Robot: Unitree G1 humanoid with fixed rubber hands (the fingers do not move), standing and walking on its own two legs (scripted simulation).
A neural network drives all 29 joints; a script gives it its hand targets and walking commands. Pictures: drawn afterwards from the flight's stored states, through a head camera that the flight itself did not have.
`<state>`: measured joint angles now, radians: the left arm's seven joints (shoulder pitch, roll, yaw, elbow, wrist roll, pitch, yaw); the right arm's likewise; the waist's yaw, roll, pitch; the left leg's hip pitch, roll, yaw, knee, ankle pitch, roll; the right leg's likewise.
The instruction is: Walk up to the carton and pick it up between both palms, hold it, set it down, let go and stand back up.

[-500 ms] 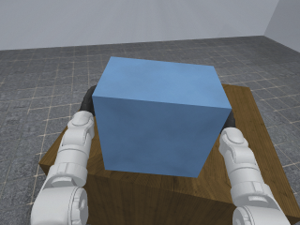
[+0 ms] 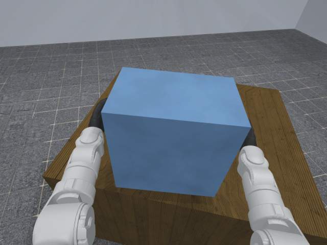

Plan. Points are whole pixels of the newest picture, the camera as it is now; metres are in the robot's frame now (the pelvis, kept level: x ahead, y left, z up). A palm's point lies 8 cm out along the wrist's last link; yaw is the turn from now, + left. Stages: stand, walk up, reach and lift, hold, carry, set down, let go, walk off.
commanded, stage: set down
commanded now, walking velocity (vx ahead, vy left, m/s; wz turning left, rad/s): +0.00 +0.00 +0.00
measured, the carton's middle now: (171, 135) +0.41 +0.01 +0.06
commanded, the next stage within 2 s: none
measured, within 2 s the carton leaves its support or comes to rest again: rests again in 0.94 s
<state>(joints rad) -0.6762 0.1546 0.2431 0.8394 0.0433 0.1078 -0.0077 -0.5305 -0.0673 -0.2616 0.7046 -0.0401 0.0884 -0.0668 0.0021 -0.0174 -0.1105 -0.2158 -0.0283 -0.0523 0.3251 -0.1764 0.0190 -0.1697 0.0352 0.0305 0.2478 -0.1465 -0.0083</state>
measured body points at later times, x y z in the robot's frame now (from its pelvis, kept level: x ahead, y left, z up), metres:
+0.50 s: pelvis +0.00 +0.00 +0.00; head +0.01 +0.00 +0.45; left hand +0.40 +0.19 +0.07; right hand +0.38 -0.21 +0.06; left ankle -0.01 +0.10 -0.75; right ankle -0.02 -0.12 -0.75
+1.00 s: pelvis -0.01 +0.00 -0.01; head +0.02 +0.00 +0.44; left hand +0.40 +0.19 +0.05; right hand +0.37 -0.20 +0.04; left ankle -0.01 +0.10 -0.75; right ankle -0.02 -0.11 -0.75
